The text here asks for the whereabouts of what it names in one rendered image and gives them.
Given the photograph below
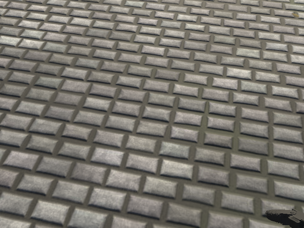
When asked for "right robot hand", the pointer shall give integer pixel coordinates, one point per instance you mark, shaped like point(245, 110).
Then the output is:
point(293, 217)

